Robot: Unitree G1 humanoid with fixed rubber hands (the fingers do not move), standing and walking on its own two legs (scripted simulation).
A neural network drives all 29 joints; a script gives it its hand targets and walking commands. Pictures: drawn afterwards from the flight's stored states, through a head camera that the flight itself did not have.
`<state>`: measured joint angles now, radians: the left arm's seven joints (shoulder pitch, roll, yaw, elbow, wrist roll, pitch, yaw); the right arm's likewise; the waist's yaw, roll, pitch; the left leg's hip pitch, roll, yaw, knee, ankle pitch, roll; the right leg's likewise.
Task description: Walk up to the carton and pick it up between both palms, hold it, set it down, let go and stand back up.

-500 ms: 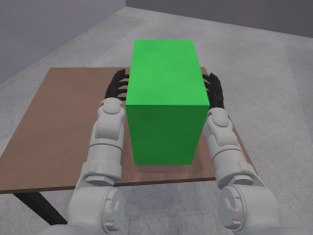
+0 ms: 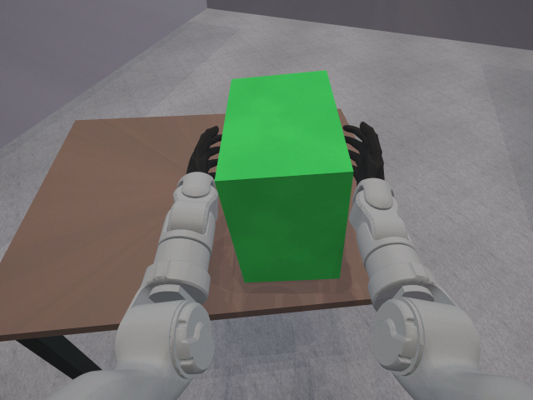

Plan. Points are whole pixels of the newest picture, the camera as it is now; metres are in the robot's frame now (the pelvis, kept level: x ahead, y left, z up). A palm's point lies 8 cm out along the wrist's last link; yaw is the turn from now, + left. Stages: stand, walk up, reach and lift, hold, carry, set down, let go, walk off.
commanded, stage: set down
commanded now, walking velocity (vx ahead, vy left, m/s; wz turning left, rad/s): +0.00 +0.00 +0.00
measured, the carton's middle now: (285, 177) +0.45 -0.03 +0.09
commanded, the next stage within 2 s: none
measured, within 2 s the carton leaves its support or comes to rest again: rests again in 1.50 s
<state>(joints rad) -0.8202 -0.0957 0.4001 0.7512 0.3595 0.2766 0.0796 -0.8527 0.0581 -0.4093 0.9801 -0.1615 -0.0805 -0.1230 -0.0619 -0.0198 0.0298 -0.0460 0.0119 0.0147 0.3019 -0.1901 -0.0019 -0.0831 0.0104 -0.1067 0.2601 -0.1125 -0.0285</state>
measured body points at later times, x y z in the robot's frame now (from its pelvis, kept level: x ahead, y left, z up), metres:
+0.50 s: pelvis +0.01 +0.01 +0.00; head +0.02 +0.02 +0.45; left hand +0.44 +0.11 +0.11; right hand +0.43 -0.15 +0.12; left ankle -0.01 +0.12 -0.75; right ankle +0.02 -0.09 -0.75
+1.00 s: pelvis +0.02 +0.01 +0.00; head +0.04 +0.01 +0.45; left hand +0.45 +0.10 +0.09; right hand +0.43 -0.16 +0.10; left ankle -0.01 +0.12 -0.75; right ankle +0.02 -0.09 -0.75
